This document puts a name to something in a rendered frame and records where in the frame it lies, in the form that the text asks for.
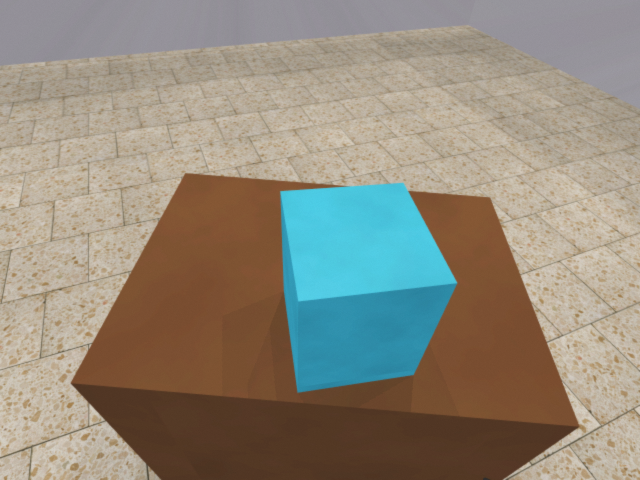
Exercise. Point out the pedestal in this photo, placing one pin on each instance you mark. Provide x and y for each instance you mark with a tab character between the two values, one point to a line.
193	365

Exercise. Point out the carton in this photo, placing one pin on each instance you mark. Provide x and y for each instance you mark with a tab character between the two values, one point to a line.
365	284

